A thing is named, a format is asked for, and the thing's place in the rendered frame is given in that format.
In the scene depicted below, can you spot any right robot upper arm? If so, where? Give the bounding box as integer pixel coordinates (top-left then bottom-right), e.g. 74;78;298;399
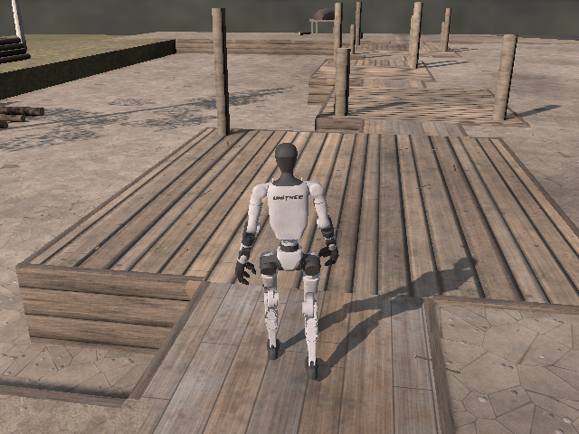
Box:
306;181;330;230

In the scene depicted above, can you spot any right robot forearm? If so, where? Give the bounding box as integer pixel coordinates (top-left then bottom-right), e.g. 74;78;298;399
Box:
321;215;337;250

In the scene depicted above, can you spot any robot right foot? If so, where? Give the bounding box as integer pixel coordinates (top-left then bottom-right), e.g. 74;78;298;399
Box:
305;356;318;380

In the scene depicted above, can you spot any right robot shin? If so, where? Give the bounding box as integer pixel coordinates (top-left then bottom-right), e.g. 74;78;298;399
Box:
305;302;318;367

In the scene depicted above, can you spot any left robot upper arm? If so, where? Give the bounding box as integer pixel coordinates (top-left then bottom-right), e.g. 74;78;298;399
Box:
246;183;269;234

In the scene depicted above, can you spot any left robot hand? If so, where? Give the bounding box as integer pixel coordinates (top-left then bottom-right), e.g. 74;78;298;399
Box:
235;260;256;285

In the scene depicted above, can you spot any right robot hand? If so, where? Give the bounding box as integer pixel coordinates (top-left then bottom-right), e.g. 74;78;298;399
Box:
318;247;339;266

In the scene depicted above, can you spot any left robot forearm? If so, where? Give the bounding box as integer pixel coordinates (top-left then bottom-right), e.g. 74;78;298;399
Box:
237;221;255;264

